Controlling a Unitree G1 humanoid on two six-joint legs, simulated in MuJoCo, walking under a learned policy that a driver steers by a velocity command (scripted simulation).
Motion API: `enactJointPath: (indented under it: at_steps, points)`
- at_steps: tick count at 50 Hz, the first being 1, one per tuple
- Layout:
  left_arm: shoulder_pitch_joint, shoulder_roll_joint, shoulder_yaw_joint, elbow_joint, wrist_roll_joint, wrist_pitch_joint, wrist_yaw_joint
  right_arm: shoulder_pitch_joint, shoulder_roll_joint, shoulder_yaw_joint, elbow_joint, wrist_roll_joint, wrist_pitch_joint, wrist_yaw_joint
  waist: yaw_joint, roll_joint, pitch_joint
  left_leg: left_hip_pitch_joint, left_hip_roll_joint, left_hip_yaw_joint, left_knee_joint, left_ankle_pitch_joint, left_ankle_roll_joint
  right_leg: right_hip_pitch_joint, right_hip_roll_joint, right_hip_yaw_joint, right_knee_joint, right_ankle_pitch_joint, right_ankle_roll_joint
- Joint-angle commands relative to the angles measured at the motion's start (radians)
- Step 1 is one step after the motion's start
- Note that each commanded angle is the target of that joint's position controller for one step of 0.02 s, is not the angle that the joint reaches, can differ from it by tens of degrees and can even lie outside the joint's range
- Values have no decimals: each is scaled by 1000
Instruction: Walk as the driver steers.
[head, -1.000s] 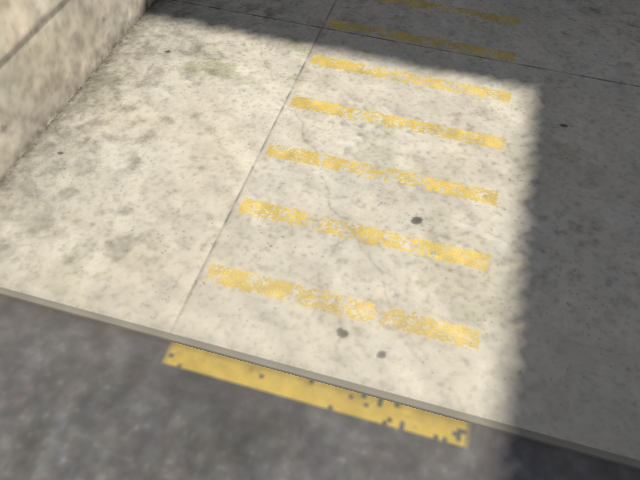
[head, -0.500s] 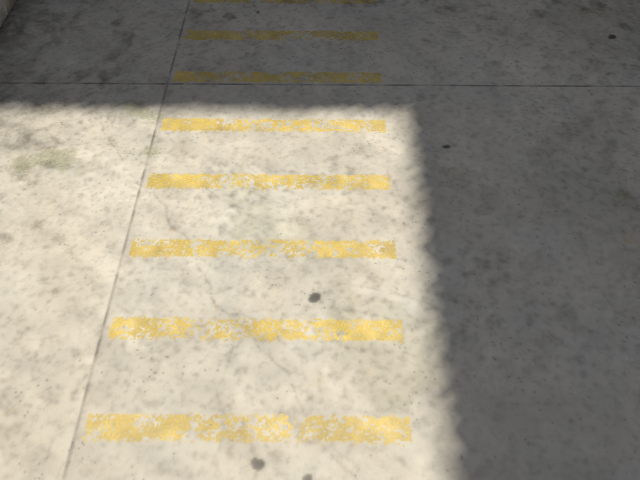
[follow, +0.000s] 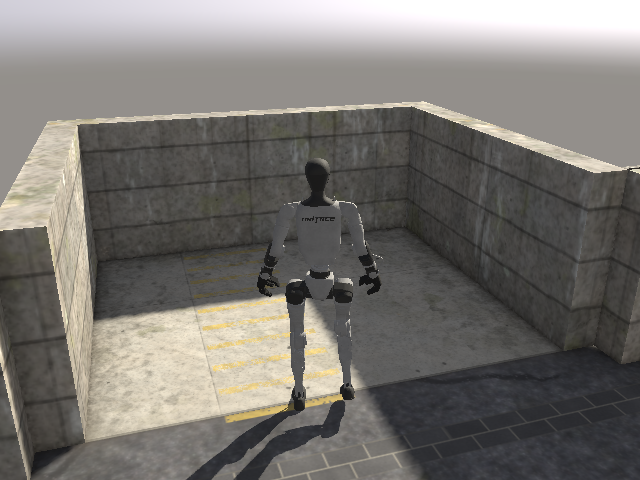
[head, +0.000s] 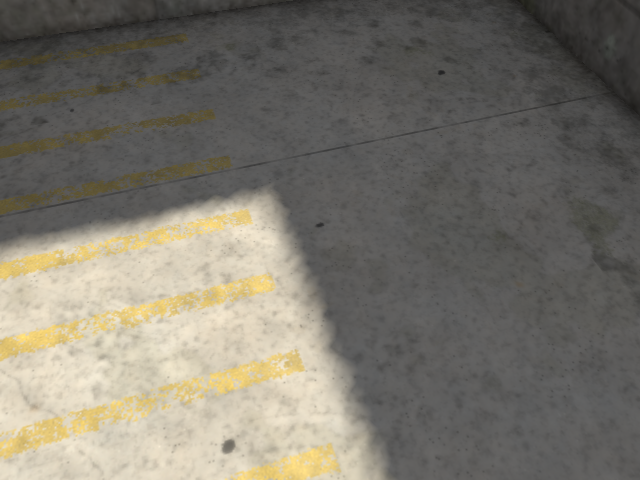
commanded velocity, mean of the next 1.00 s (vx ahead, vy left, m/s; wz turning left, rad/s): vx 0.50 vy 0.00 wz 0.33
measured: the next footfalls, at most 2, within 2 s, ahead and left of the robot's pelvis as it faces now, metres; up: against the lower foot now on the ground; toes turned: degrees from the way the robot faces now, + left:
right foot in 0.30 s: +0.31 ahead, -0.15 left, +0.00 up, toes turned +2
left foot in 0.80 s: +0.53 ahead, +0.16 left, +0.00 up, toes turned +21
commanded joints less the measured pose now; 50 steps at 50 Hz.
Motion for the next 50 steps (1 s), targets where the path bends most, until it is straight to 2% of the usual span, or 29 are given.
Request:
enactJointPath:
  at_steps: [1, 5, 7, 10, 12, 13, 14, 15, 16, 17, 18, 20, 22, 24, 26, 30, 35, 37, 38, 39, 40, 41, 42, 43, 44, 45, 46, 47, 50]
  points:
    - [-33, 25, 6, -88, 5, -12, -3, 19, -129, -32, -20, 8, -19, 2, 1, 148, 1, 128, 269, -262, -253, 87, 182, -168, -60, 42, -95, 46, 8]
    - [-146, -3, -15, -110, 21, -36, -18, 32, -168, -38, 16, 27, -6, 3, -16, 118, 13, 133, 244, -181, -272, 207, 191, -135, -73, -17, -363, 220, 15]
    - [-219, -9, -21, -120, 17, -51, -28, 63, -188, -41, 33, 36, 5, 2, -42, 117, 24, 116, 222, -150, -259, 228, 178, -66, -47, -48, -487, 289, 22]
    - [-287, 15, -14, -140, 5, -65, -40, 125, -212, -46, 63, 44, 20, 0, -57, 134, 27, 155, 251, -187, -221, 225, 164, -7, -15, -51, -592, 300, 18]
    - [-266, 44, -1, -138, 3, -74, -43, 129, -222, -49, 74, 47, 31, -5, -23, 152, 16, 181, 271, -218, -174, 232, 142, 65, -4, -44, -654, 269, -5]
    - [-208, 61, 10, -121, 5, -77, -40, 116, -224, -49, 75, 49, 35, -8, 22, 151, -11, 166, 259, -206, -114, 291, 122, 171, 8, -56, -698, 277, -24]
    - [-98, 100, 32, -86, 13, -76, -31, 119, -202, -41, 76, 45, 35, -9, 75, 135, -81, 125, 210, -170, 18, 375, 95, 352, 16, -65, -716, 276, -49]
    - [65, 159, 53, -61, 32, -74, -17, 104, -145, -18, 54, 27, 30, -8, 152, 82, -213, -23, 154, -127, 268, 233, 53, 613, -119, 55, -679, 283, -105]
    - [143, 250, 72, -49, 49, -61, -9, 207, -32, 17, 22, 22, 17, -9, 123, -185, -359, -378, 19, -51, 632, -266, -17, 932, -388, 452, -728, 166, -241]
    - [162, 174, 55, -41, 43, -57, -12, 192, -109, -2, 34, 46, 9, -10, 148, -170, -372, -485, 31, -162, 794, -394, -20, 885, -401, 610, -822, 3, -273]
    - [107, 123, 37, -35, 29, -59, -13, 124, -169, -23, 16, 62, 9, -9, 136, -121, -220, -550, 74, -167, 844, -321, -14, 776, -368, 472, -847, -20, -239]
    - [-7, 50, 14, -27, 26, -65, -19, 57, -153, -26, 6, 44, 22, -12, 82, -75, -83, -511, 132, -142, 793, -184, -19, 562, -286, 271, -910, 91, -202]
    - [-68, 26, 13, -14, 36, -80, -21, 78, -116, -27, 12, 43, 48, -10, 28, -84, -33, -414, 161, -150, 747, -114, -29, 425, -251, 147, -977, 201, -187]
    - [-84, 41, 22, 5, 35, -94, -16, 62, -86, -23, -1, 40, 66, -8, 10, -48, -4, -413, 165, -150, 711, -68, -42, 382, -256, 62, -1016, 309, -196]
    - [-75, 63, 32, 26, 38, -99, -9, 20, -76, -20, -22, 34, 73, -6, 11, -20, 14, -443, 168, -154, 628, 7, -51, 389, -256, -10, -1032, 365, -198]
    - [-52, 104, 45, 56, 32, -91, 3, -97, -56, -7, -59, 33, 65, 21, 49, 0, 40, -402, 152, -102, 389, 198, -36, 408, -232, -150, -1041, 390, -169]
    - [8, 152, 63, 99, 5, -66, 6, -224, -78, -10, -124, 32, 70, 46, 82, 10, 77, -407, 129, -42, 244, 140, 17, 542, -275, -217, -993, 426, -134]
    - [5, 180, 71, 105, -3, -51, 8, -210, -103, -23, -139, 28, 75, 50, 55, -11, 45, -336, 80, 10, 226, 41, 55, 587, -278, -248, -887, 681, -113]
    - [-1, 195, 75, 104, -9, -43, 10, -151, -126, -37, -132, 28, 79, 49, 16, -24, -3, -240, 38, 45, 222, -5, 78, 592, -268, -268, -775, 851, -99]
    - [-16, 191, 72, 101, -14, -34, 12, -11, -165, -63, -97, 31, 81, 43, -67, -9, -76, -50, -17, 73, 169, 25, 110, 547, -235, -303, -581, 937, -72]
    - [5, 158, 57, 93, 1, -36, 17, 165, -239, -101, -48, 36, 90, 27, -141, 46, -169, 249, -12, -5, 152, 60, 151, 357, -194, -313, -310, 780, -27]
    - [94, 15, 10, 34, 50, -54, 7, 162, -374, -125, -48, 48, 88, 13, -35, 348, -229, 582, 260, -549, 74, -63, 330, -115, -14, -279, 80, -109, 50]
    - [24, 53, 5, 22, 23, -92, -3, 179, -318, -100, -95, 39, 68, 20, -84, 254, -404, 660, 362, -903, -112, -248, 408, -236, 53, -13, 227, -272, 45]
    - [-88, 123, 22, -7, -20, -112, -10, 153, -248, -80, -84, 28, 50, 26, -111, 170, -274, 590, 342, -781, -148, -199, 345, -325, 4, 19, 228, -180, 19]
    - [-111, 108, 15, -15, -16, -124, -7, 109, -222, -72, -82, 29, 41, 25, -76, 124, -184, 461, 303, -663, -139, -122, 313, -313, -37, 14, 153, -94, 0]
    - [-109, 108, 17, -3, 13, -127, 2, 38, -186, -61, -92, 30, 39, 22, -31, 77, -122, 322, 265, -561, -136, -5, 284, -249, -72, 16, 63, -37, 2]
    - [-89, 118, 25, 4, 27, -119, 4, -8, -159, -51, -108, 18, 38, 16, 8, 96, -103, 219, 235, -494, -150, 95, 272, -167, -94, 26, 4, 2, 5]
    - [-78, 118, 28, 6, 32, -107, 2, -29, -154, -48, -121, 11, 38, 13, 27, 106, -93, 160, 219, -470, -171, 143, 272, -120, -97, 25, -29, 23, 13]
    - [-98, 74, 17, 0, 42, -81, 2, -11, -177, -55, -110, 19, 33, -4, 36, 85, -60, 53, 188, -381, -200, 255, 277, -90, -78, -6, -166, 94, 54]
